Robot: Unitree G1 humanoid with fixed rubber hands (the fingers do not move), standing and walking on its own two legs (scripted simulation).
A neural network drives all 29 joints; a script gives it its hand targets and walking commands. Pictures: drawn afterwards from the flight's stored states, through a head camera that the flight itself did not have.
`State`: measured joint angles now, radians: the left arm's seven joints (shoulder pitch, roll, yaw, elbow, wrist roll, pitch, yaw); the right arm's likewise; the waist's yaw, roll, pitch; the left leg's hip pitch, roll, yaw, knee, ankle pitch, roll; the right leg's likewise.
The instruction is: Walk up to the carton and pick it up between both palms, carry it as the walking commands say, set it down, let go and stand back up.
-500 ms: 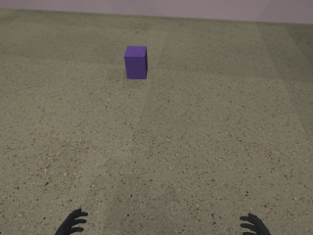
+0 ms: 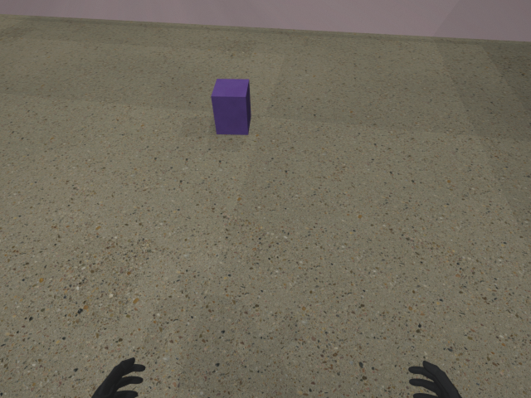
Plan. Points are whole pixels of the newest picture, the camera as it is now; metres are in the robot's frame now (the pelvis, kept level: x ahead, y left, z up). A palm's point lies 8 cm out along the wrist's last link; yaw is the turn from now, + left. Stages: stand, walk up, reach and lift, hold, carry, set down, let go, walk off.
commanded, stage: stand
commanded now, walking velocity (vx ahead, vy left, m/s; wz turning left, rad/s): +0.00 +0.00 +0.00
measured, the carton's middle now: (232, 107) +1.86 +0.30 -0.61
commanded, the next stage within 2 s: walk up in 1.12 s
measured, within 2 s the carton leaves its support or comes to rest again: neither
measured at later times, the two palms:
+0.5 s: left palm out of the picture +0.13 +0.27 -0.08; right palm out of the picture +0.14 -0.25 -0.08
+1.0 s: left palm out of the picture +0.11 +0.28 -0.09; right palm out of the picture +0.13 -0.25 -0.08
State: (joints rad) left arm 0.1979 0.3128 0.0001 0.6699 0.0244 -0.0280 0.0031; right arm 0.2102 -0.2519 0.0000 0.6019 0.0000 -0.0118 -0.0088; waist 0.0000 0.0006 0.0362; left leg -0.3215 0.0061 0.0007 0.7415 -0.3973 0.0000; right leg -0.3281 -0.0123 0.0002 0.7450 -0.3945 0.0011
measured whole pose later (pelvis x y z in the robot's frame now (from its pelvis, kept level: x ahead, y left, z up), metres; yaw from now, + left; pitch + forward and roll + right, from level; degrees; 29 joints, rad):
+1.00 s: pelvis -0.01 +0.00 +0.00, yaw +0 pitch -1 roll +0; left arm 0.20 0.33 0.00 0.74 0.02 -0.03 0.00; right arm 0.21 -0.26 0.00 0.65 0.00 -0.02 -0.01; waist 0.00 0.00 0.04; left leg -0.32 0.01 0.00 0.70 -0.36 0.00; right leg -0.32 -0.01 0.00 0.70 -0.35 0.00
